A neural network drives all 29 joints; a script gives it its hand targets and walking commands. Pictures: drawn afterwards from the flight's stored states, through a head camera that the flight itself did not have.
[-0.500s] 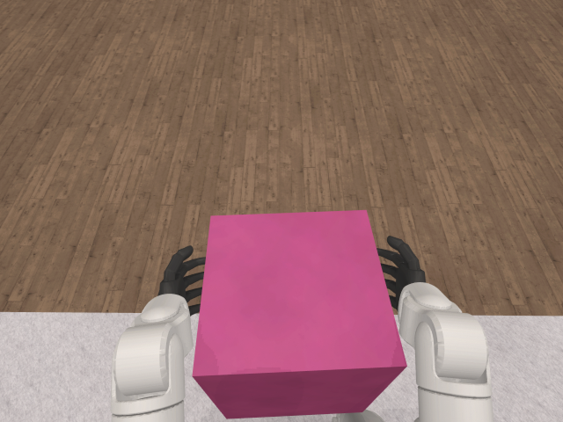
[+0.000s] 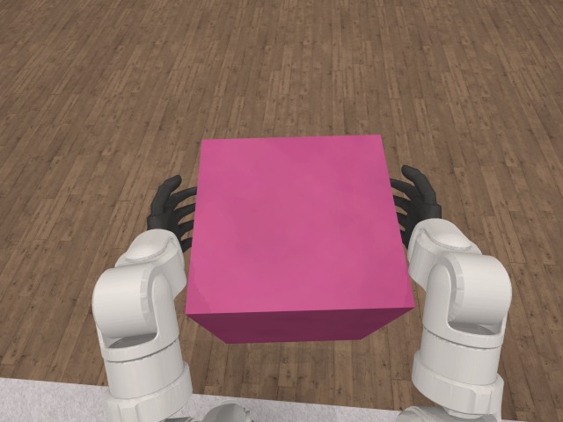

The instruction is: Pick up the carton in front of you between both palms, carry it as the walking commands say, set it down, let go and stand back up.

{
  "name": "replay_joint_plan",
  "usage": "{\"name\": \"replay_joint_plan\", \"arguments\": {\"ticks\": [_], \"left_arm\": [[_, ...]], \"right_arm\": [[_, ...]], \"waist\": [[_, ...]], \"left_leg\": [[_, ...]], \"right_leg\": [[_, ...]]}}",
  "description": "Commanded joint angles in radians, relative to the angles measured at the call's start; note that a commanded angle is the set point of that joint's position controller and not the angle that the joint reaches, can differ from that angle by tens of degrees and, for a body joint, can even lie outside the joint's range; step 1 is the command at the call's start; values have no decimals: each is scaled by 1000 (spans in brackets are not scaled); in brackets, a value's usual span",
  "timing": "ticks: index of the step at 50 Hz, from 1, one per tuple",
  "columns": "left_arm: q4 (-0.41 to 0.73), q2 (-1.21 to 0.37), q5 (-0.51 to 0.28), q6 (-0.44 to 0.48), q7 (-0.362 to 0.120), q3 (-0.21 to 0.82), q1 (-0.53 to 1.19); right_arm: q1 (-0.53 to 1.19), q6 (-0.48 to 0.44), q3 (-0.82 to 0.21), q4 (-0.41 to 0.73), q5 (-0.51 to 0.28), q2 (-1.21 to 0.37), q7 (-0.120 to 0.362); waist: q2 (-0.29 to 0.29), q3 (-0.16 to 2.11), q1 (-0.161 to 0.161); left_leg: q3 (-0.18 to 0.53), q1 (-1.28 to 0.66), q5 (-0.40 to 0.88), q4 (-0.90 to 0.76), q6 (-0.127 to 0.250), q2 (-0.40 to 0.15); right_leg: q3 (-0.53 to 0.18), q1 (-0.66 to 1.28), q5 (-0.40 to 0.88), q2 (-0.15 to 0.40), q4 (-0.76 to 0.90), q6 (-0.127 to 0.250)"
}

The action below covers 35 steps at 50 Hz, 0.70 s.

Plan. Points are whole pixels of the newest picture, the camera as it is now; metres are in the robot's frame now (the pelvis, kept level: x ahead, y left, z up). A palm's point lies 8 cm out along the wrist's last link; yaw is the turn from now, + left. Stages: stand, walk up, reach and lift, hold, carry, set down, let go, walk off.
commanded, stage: carry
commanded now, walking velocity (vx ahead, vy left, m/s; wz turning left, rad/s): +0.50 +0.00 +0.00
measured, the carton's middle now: (292, 254) +0.32 +0.00 +0.08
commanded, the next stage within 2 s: none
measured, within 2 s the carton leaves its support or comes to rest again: neither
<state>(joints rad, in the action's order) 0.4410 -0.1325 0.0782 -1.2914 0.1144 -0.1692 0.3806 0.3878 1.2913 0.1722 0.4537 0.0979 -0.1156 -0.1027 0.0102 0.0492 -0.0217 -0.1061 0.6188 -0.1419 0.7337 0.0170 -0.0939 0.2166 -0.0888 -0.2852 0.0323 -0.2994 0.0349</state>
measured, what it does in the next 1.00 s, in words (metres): walks ahead: left foot, then right foot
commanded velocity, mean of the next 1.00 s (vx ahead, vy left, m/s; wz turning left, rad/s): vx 0.50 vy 0.00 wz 0.00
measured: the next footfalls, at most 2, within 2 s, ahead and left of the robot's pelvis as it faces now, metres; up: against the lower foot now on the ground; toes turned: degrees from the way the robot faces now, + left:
left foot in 0.12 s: +0.27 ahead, +0.11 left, +0.00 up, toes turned +7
right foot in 0.56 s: +0.56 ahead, -0.06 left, +0.03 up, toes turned -5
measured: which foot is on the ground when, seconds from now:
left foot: up 0.00-0.10, down 0.12-0.58, up 0.60-0.94, down 0.96-1.00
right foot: down 0.00-0.12, up 0.14-0.54, down 0.56-0.98, up 1.00-1.00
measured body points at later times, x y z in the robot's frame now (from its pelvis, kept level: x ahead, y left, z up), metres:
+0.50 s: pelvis +0.33 +0.04 -0.01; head +0.42 +0.05 +0.43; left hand +0.75 +0.17 +0.13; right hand +0.74 -0.13 +0.13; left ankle +0.23 +0.10 -0.74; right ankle +0.46 -0.08 -0.69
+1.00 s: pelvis +0.67 +0.06 +0.01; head +0.72 +0.06 +0.46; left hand +1.07 +0.21 +0.17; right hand +1.07 -0.09 +0.18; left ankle +0.77 +0.14 -0.69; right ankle +0.53 -0.05 -0.67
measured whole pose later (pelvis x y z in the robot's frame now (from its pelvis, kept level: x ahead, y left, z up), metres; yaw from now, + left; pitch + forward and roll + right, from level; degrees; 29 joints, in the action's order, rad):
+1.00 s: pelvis +0.67 +0.06 +0.01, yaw -1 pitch +5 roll +2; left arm -0.05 0.03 0.03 -1.31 0.12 -0.28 0.86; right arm 0.87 1.29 0.28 -0.04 0.12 -0.02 -0.11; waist -0.03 -0.01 0.00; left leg -0.13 0.58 -0.30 0.70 0.07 0.03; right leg 0.04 -0.26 -0.53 0.05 -0.88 0.02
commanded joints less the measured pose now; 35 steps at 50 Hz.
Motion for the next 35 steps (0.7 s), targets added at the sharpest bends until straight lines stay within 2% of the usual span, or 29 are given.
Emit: {"name": "replay_joint_plan", "arguments": {"ticks": [1,3,4,5,6,7,8,9,10,11,12,13,14,16,20,23,24,25,26,27,28,29,30,31,32,33,35], "left_arm": [[-50,-611,-424,-39,-228,685,678],[-118,-606,-433,-56,-218,656,786],[-153,-612,-441,-63,-213,646,837],[-186,-622,-450,-70,-207,636,899],[-217,-632,-455,-76,-202,625,957],[-253,-635,-459,-82,-197,606,1016],[-271,-683,-471,-89,-191,596,1069],[-301,-694,-468,-89,-183,580,1130],[-314,-735,-473,-85,-178,566,1177],[-322,-779,-476,-77,-174,551,1211],[-330,-814,-475,-70,-170,534,1242],[-341,-835,-470,-63,-164,517,1269],[-346,-857,-463,-58,-158,507,1287],[-374,-881,-441,-49,-148,486,1281],[-409,-888,-380,-29,-139,468,1240],[-388,-879,-351,-17,-140,481,1222],[-381,-875,-345,-16,-141,488,1208],[-378,-871,-341,-15,-143,499,1189],[-374,-866,-341,-15,-146,509,1173],[-372,-863,-341,-13,-151,521,1165],[-366,-860,-346,-7,-158,527,1147],[-367,-836,-350,0,-164,532,1159],[-371,-847,-360,0,-170,535,1111],[-328,-873,-394,0,-179,555,1150],[-280,-904,-433,3,-187,585,1194],[-229,-924,-468,9,-194,609,1245],[-154,-936,-515,13,-199,636,1300]], "right_arm": [[675,46,-710,-86,-423,-660,201],[779,64,-672,-155,-440,-648,198],[820,72,-649,-195,-446,-645,197],[857,77,-624,-242,-451,-648,196],[888,80,-594,-296,-458,-644,196],[918,85,-565,-342,-462,-646,196],[982,81,-533,-372,-464,-635,196],[1013,83,-526,-400,-482,-683,197],[1065,79,-522,-396,-507,-734,202],[1126,74,-522,-385,-533,-789,207],[1196,68,-526,-369,-552,-844,211],[1258,63,-525,-359,-566,-878,212],[1298,58,-520,-356,-570,-902,210],[1316,53,-501,-368,-562,-927,206],[1283,41,-488,-383,-516,-933,201],[1253,30,-502,-361,-486,-923,201],[1236,28,-510,-355,-479,-916,202],[1222,26,-520,-352,-475,-911,203],[1203,24,-528,-353,-471,-906,205],[1186,22,-540,-358,-467,-904,207],[1194,18,-558,-358,-465,-895,209],[1199,20,-570,-351,-470,-913,214],[1172,23,-566,-350,-458,-902,212],[1192,16,-567,-344,-440,-898,206],[1198,9,-555,-323,-428,-884,197],[1195,4,-547,-298,-413,-877,187],[1157,-3,-526,-278,-371,-838,165]], "waist": [[-179,187,-28],[-190,176,-19],[-185,194,-1],[-149,241,37],[-67,320,73],[85,390,112],[363,450,105],[345,465,102],[261,440,102],[131,439,98],[73,441,85],[60,460,72],[82,478,72],[79,489,73],[89,466,97],[90,418,102],[100,405,101],[118,404,89],[149,427,59],[155,497,0],[109,571,-75],[-161,724,-70],[-332,778,-104],[-262,716,-97],[-158,659,-107],[-103,598,-96],[-62,566,-80]], "left_leg": [[-61,-8,64,-102,25,42],[-64,-65,62,-136,52,47],[-79,-136,39,-149,65,62],[-125,-287,31,-195,68,105],[-149,-490,-22,-208,62,144],[122,-666,-131,-242,68,-39],[621,-865,-147,-383,208,-265],[689,-902,-114,-423,249,-282],[588,-889,25,-363,240,-256],[488,-864,156,-311,218,-226],[411,-829,236,-299,198,-208],[363,-802,259,-309,189,-197],[343,-803,276,-305,197,-201],[296,-832,306,-293,202,-185],[209,-906,477,-270,209,-141],[123,-860,555,-277,194,-87],[88,-846,620,-270,182,-70],[48,-824,743,-246,159,-54],[19,-801,921,-174,135,-52],[-36,-743,962,-20,92,-50],[-41,-595,747,134,60,-28],[21,-293,154,373,22,45],[89,-6,-387,661,0,205],[170,143,-379,793,20,158],[177,201,-337,785,34,129],[161,233,-313,729,41,106],[150,207,-276,623,44,80]], "right_leg": [[-95,166,424,199,29,112],[-86,160,451,208,-16,96],[-69,148,519,205,-80,86],[-17,107,576,175,-220,63],[20,33,566,121,-428,36],[-3,-136,313,86,-690,4],[-76,-471,-155,-77,-932,-31],[-199,-589,-221,-64,-1094,0],[-235,-657,-195,-30,-1149,26],[-238,-683,-151,-4,-1130,38],[-240,-684,-110,20,-1081,41],[-235,-661,-85,28,-1052,40],[-226,-662,-84,28,-1033,36],[-205,-717,-81,26,-992,30],[-145,-830,-34,14,-848,28],[-87,-727,79,-17,-572,23],[-49,-659,116,-42,-466,22],[-5,-557,139,-80,-368,29],[35,-427,145,-130,-310,43],[32,-201,244,-140,-209,63],[-38,57,282,-77,-188,71],[-467,422,571,223,-304,201],[-776,608,553,314,-206,351],[-743,623,544,302,-209,341],[-661,590,570,277,-225,288],[-597,537,617,260,-224,244],[-538,469,531,234,-194,195]]}}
